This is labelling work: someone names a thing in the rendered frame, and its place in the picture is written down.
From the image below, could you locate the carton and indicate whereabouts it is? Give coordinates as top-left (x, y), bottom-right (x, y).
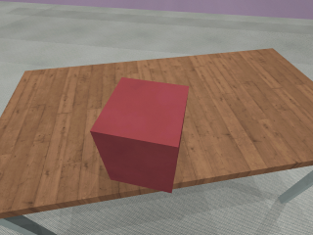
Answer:
top-left (90, 77), bottom-right (189, 193)

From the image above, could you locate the table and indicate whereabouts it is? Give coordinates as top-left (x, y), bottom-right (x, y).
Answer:
top-left (0, 48), bottom-right (313, 235)

